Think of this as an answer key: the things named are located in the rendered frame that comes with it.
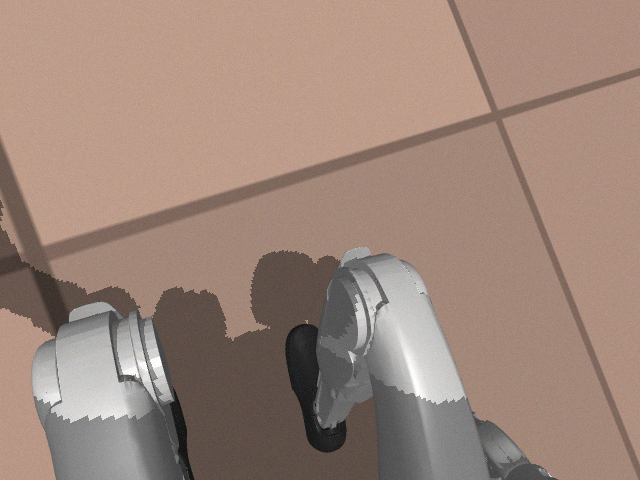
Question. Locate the left robot foot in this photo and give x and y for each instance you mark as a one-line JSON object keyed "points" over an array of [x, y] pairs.
{"points": [[182, 438]]}

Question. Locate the right robot hand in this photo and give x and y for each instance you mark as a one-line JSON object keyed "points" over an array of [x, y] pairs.
{"points": [[502, 454]]}

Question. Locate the right robot arm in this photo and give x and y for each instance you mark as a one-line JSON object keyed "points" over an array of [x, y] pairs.
{"points": [[529, 472]]}

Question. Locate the right robot foot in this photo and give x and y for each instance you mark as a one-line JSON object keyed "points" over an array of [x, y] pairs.
{"points": [[303, 371]]}

